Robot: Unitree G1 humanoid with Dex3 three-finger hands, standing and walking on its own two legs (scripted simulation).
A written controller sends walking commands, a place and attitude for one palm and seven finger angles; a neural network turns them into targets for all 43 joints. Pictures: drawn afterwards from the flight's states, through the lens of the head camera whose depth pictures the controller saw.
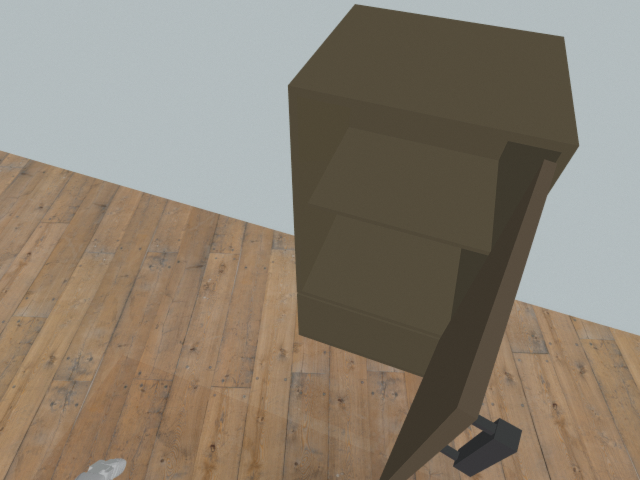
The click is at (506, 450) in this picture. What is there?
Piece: cupboard door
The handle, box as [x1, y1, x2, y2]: [440, 415, 521, 476]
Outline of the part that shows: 521,430 500,418 493,423 479,415 478,418 472,424 482,430 480,433 457,451 447,445 440,451 454,460 453,466 470,476 515,452 517,449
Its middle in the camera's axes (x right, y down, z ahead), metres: +0.18 +0.25 +0.47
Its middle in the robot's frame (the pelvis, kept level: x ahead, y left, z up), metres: +0.19 -0.16 -0.04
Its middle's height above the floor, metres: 0.72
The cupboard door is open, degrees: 79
